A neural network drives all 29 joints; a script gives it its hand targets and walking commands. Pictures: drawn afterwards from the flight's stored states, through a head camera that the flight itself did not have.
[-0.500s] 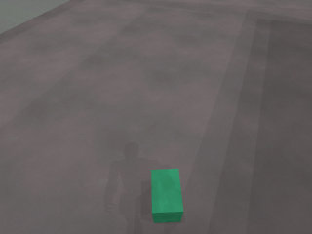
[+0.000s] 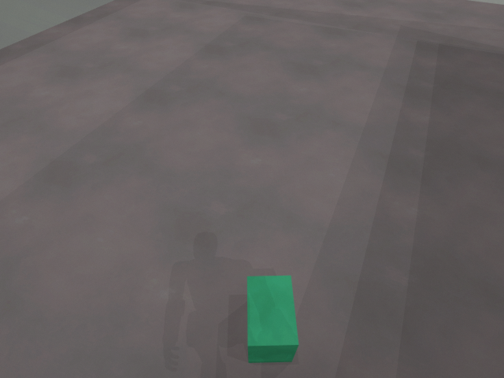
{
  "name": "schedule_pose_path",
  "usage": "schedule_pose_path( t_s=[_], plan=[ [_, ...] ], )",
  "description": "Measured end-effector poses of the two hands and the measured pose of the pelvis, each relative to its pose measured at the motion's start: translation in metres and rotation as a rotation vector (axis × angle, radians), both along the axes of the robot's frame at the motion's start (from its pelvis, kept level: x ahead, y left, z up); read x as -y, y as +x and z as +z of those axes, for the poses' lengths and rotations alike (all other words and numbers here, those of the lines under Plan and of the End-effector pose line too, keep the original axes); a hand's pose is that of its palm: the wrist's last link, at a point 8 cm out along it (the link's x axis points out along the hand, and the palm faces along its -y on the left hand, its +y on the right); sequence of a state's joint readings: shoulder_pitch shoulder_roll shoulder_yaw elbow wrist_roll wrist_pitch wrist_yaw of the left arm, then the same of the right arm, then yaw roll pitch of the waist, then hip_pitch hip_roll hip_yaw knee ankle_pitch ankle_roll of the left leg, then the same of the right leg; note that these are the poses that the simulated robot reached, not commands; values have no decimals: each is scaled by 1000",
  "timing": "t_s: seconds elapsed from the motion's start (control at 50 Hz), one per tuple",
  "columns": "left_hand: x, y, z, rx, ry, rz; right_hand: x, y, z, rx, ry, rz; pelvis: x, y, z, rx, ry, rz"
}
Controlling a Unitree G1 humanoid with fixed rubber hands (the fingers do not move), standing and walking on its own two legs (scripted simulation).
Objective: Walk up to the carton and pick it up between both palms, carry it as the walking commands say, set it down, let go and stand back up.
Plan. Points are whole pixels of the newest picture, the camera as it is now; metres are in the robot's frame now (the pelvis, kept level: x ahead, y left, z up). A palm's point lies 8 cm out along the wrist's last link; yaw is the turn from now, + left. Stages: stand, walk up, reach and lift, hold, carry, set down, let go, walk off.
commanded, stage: walk up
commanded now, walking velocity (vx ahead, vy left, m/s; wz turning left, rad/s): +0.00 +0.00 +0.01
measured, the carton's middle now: (269, 319) +0.43 -0.04 -0.67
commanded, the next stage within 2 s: stand in 0.08 s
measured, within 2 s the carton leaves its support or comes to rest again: neither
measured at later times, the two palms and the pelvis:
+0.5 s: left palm (134, 364) +0.18 +0.23 -0.13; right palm (410, 375) +0.16 -0.24 -0.13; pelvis -0.01 +0.00 -0.03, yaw -2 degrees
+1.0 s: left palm (168, 377) +0.17 +0.18 -0.18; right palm out of the picture +0.16 -0.23 -0.17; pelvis -0.07 -0.02 -0.07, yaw -2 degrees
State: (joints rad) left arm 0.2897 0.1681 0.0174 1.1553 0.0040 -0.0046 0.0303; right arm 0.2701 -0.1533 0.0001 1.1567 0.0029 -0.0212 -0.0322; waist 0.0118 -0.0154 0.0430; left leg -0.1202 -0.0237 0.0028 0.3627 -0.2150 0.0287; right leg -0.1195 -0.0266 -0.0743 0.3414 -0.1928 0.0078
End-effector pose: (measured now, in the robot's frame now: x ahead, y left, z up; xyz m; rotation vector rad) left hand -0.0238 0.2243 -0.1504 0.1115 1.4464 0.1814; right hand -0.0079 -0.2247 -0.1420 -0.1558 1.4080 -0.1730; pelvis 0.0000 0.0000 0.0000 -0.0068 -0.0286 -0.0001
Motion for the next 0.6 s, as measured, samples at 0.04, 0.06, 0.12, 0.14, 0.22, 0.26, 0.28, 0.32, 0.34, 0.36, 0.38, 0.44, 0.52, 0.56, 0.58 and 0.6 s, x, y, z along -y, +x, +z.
schedule_pose_path(
  t_s=[0.04,0.06,0.12,0.14,0.22,0.26,0.28,0.32,0.34,0.36,0.38,0.44,0.52,0.56,0.58,0.6],
  plan=[
    [0,-3,0,-9,-2,2,-2,-2,0,-6,1,-1,-1,0,0,0,0,0],
    [0,-4,0,-13,-4,3,-3,-3,0,-9,2,-2,-2,0,0,0,0,1],
    [1,-7,-1,-23,-7,3,-5,-6,0,-16,2,-3,-4,1,0,0,0,0],
    [1,-8,-1,-26,-9,3,-6,-6,0,-17,2,-3,-4,1,0,0,0,0],
    [2,-9,-1,-34,-12,2,-8,-9,-1,-24,4,-6,-5,2,0,-1,-1,0],
    [2,-9,-1,-36,-14,1,-9,-10,-1,-27,5,-7,-6,3,0,-2,-1,0],
    [3,-9,-1,-36,-14,1,-9,-10,-1,-28,5,-8,-6,3,0,-2,-1,0],
    [0,12,-2,20,-18,17,-6,9,-4,26,16,-30,-7,1,-6,-56,-8,-10],
    [-3,36,-3,69,-9,1,-2,30,-6,72,12,-29,-7,-3,-11,-73,-9,-14],
    [-7,65,-3,119,4,-21,2,55,-7,116,7,-20,-8,-7,-16,-83,-6,-16],
    [-11,95,-2,161,16,-46,7,81,-7,151,2,-7,-8,-11,-21,-88,-5,-18],
    [-18,169,11,193,44,-96,16,144,3,171,1,14,-7,-16,-30,-111,-7,-35],
    [-4,204,26,152,28,-110,18,167,12,102,20,-7,-3,-10,-29,-179,-8,-39],
    [9,199,24,113,1,-108,15,162,12,64,30,-12,-1,-5,-27,-205,-4,-43],
    [15,193,22,97,-12,-105,13,158,11,51,34,-11,1,-4,-25,-214,-1,-46],
    [21,188,19,85,-22,-103,11,154,9,42,37,-7,2,-3,-24,-221,2,-48]
  ],
)
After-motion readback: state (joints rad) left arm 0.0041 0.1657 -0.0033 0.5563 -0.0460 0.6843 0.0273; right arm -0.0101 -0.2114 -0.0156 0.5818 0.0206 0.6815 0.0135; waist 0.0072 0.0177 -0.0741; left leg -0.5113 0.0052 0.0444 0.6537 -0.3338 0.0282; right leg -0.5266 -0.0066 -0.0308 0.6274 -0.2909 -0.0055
